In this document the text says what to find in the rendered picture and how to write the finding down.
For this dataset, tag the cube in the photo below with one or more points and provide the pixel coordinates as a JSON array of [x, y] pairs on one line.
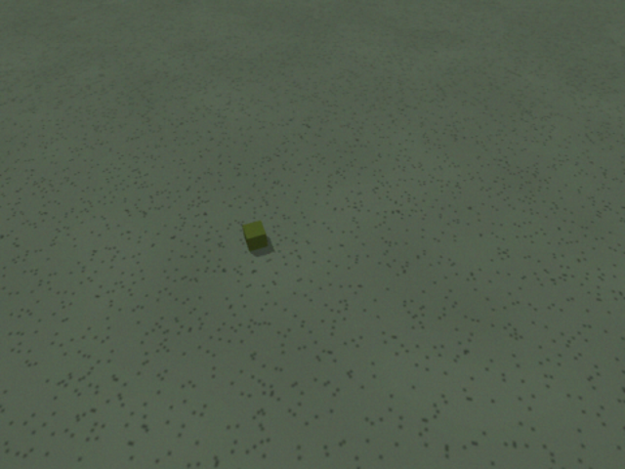
[[255, 235]]

